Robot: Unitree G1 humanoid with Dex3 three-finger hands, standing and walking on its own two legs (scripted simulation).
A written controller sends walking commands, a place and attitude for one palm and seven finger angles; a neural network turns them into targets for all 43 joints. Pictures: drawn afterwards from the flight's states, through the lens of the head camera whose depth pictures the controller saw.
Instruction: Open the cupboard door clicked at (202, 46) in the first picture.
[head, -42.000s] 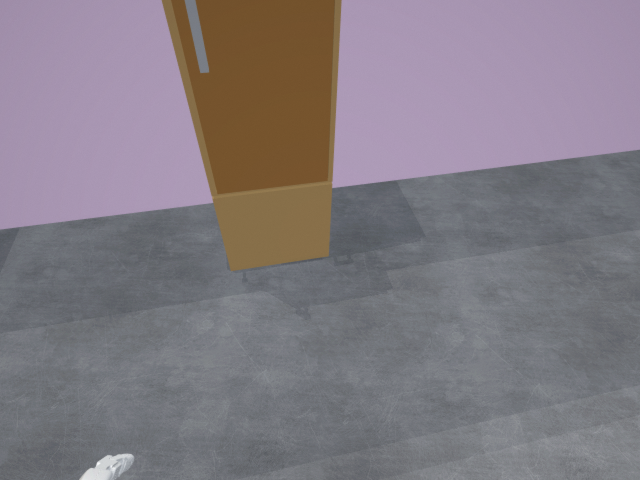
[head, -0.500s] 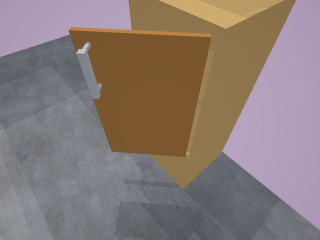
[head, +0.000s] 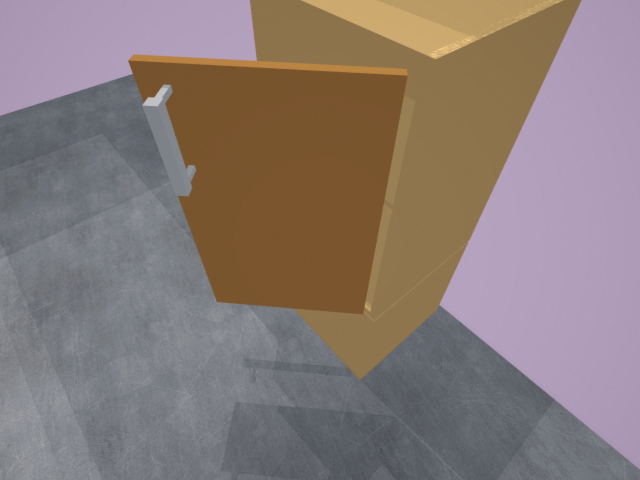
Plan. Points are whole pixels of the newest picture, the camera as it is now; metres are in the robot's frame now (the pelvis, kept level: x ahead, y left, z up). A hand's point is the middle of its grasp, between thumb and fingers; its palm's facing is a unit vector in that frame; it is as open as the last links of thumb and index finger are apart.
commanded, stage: raise the hand with hooked fingers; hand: left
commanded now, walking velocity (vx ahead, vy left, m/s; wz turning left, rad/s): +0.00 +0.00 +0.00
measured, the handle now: (174, 143) +0.52 +0.25 +0.14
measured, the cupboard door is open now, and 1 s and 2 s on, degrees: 44 44 44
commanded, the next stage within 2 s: none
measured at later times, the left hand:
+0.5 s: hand out of the picture +0.11 +0.21 -0.03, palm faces +0.05 -1.00 +0.03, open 8.8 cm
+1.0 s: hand (65, 392) +0.19 +0.28 +0.07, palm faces +0.08 -0.99 -0.08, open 11.9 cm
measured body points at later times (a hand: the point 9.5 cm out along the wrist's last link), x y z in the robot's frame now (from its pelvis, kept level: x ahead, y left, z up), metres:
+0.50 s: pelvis -0.06 +0.01 -0.05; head -0.03 +0.03 +0.40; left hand +0.10 +0.26 -0.03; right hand +0.18 -0.24 -0.05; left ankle -0.05 +0.13 -0.74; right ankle -0.02 -0.06 -0.74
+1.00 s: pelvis -0.05 +0.06 -0.03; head -0.03 +0.06 +0.42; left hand +0.18 +0.33 +0.07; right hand +0.10 -0.18 -0.11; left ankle -0.05 +0.13 -0.74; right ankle -0.02 -0.06 -0.74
